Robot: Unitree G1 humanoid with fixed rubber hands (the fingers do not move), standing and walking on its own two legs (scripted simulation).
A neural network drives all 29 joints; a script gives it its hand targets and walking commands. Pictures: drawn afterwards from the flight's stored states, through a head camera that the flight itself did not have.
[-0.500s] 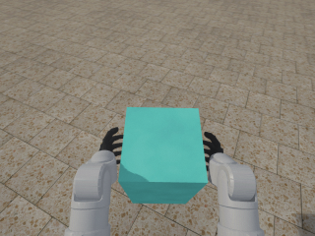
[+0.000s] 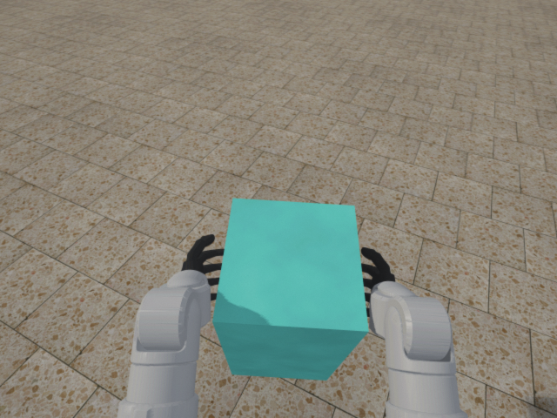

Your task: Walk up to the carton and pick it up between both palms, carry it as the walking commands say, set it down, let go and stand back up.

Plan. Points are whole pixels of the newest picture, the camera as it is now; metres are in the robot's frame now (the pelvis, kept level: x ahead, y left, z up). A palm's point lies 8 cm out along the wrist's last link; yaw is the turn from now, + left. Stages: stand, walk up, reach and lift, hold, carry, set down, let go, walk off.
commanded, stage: carry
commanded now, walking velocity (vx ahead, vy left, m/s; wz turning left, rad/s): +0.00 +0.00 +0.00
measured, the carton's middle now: (285, 300) +0.30 +0.00 +0.01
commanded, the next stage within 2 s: hold in 0.50 s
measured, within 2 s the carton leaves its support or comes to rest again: neither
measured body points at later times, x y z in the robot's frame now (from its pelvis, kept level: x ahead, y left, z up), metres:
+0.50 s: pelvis +0.00 +0.01 +0.00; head -0.01 +0.01 +0.45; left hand +0.30 +0.13 +0.08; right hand +0.29 -0.12 +0.07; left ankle +0.00 +0.13 -0.73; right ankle +0.06 -0.09 -0.73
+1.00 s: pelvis -0.01 +0.03 +0.00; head -0.10 +0.01 +0.44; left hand +0.31 +0.13 +0.09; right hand +0.29 -0.13 +0.06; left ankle +0.00 +0.14 -0.73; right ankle +0.06 -0.08 -0.73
